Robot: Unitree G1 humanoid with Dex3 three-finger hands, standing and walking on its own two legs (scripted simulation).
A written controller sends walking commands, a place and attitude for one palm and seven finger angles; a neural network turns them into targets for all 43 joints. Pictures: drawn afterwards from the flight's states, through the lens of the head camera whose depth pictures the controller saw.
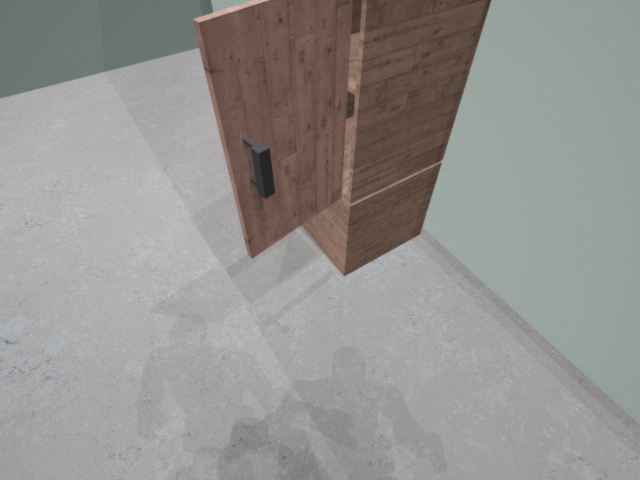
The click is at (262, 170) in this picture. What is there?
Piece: cupboard door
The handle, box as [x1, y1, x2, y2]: [242, 136, 274, 198]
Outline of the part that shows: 246,136 242,138 243,142 251,148 255,176 251,177 250,181 257,187 258,192 266,198 274,193 269,148 261,142 256,144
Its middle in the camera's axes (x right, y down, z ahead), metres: -0.14 -0.15 +0.81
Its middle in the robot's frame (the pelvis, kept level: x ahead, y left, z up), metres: +0.70 +0.17 -0.05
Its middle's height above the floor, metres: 0.73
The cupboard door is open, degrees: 100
